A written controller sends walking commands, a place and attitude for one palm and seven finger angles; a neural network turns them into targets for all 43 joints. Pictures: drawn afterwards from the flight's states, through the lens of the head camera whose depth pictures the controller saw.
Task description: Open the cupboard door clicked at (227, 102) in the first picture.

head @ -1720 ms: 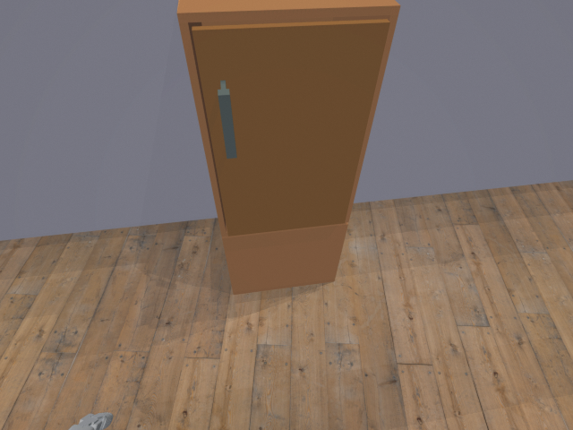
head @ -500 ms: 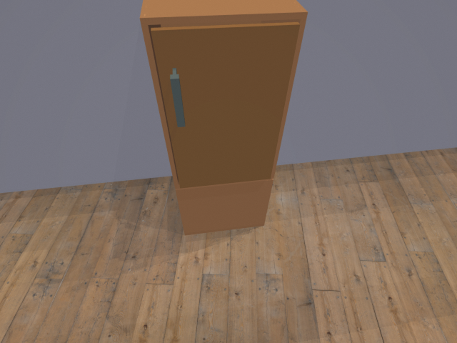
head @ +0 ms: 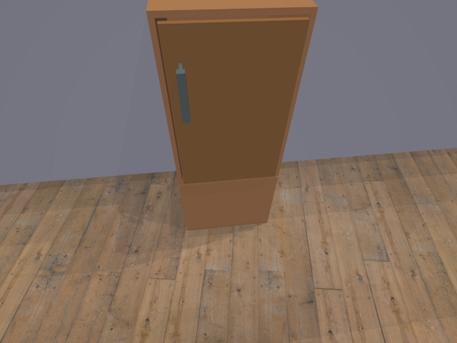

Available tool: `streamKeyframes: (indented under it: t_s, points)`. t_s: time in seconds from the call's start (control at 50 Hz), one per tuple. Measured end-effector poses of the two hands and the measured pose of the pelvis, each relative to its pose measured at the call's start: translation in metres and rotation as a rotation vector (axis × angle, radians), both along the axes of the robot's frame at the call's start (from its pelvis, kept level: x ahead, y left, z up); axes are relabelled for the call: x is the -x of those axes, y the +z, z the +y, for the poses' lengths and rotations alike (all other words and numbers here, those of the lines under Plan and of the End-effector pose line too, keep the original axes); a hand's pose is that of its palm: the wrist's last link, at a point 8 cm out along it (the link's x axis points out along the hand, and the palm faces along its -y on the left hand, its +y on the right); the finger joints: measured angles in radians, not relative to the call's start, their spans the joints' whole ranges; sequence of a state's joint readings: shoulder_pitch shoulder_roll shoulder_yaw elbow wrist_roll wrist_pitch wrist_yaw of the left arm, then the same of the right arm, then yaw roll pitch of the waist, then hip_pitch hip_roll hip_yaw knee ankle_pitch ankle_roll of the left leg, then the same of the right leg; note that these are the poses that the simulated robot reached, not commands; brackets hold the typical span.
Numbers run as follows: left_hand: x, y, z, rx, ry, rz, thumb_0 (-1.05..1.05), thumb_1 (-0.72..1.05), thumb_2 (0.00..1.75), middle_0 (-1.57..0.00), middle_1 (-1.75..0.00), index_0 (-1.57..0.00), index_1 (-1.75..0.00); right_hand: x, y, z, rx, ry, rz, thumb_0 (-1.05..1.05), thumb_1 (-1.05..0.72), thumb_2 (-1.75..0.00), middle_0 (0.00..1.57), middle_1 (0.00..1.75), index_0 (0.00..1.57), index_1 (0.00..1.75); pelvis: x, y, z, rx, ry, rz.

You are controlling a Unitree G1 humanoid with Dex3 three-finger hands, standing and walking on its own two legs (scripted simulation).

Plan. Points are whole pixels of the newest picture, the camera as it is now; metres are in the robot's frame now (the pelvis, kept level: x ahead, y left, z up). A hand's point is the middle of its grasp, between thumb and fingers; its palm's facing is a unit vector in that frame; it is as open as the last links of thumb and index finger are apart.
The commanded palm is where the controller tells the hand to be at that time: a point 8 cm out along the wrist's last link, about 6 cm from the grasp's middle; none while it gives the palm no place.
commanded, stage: turn to face it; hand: left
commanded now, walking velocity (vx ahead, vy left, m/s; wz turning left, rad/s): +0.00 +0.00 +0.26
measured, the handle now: (183, 93) +0.70 +0.16 +0.05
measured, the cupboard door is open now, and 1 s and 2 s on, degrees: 0 0 0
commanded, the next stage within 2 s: take the last steps up to it in 0.28 s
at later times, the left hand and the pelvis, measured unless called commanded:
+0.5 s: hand out of the picture -0.01 +0.21 -0.19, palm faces +0.12 -0.97 -0.23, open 7.4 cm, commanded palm none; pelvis -0.01 +0.01 -0.01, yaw +5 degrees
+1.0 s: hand out of the picture -0.04 +0.09 -0.18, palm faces +0.23 -0.97 -0.11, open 7.4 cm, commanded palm none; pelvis +0.10 -0.02 -0.01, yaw +8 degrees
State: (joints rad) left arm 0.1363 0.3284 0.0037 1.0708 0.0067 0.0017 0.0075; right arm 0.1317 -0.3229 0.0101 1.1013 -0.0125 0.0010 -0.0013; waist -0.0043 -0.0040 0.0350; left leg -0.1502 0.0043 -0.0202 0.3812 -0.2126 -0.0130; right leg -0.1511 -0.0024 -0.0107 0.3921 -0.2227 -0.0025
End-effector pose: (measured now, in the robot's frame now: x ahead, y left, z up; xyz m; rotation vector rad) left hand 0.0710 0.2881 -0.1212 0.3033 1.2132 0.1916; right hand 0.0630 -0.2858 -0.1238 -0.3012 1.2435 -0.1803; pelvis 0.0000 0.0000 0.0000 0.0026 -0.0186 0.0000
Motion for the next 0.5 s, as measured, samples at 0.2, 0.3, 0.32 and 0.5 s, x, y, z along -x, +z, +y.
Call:
streamKeyframes:
  t_s: [0.2,0.3,0.32,0.5]
  points:
    - [0.025,-0.016,-0.02,0.053,0.064,0.017,0.0,0.91,0.9,-0.2,-0.3,-0.2,-0.3,0.004,-0.019,0.039,-0.081,0.03,0.03,0.0,-0.91,-0.9,0.2,0.3,0.2,0.29,0.006,-0.007,0.004,0.001,0.041,0.005]
    - [0.049,-0.025,-0.03,0.085,0.109,0.047,0.0,0.9,0.9,-0.2,-0.3,-0.2,-0.3,0.011,-0.026,0.059,-0.121,0.045,0.051,0.0,-0.91,-0.9,0.2,0.3,0.2,0.29,0.012,-0.011,0.006,0.005,0.065,0.01]
    - [0.054,-0.026,-0.031,0.089,0.118,0.053,0.0,0.9,0.9,-0.2,-0.3,-0.2,-0.3,0.012,-0.027,0.062,-0.126,0.048,0.054,0.0,-0.91,-0.9,0.2,0.3,0.2,0.29,0.013,-0.011,0.006,0.006,0.07,0.012]
    - [0.095,-0.035,-0.036,0.115,0.179,0.119,0.0,0.91,0.9,-0.2,-0.3,-0.2,-0.3,0.018,-0.026,0.065,-0.111,0.061,0.065,0.0,-0.92,-0.9,0.2,0.3,0.2,0.29,0.011,-0.013,0.008,0.014,0.092,0.02]
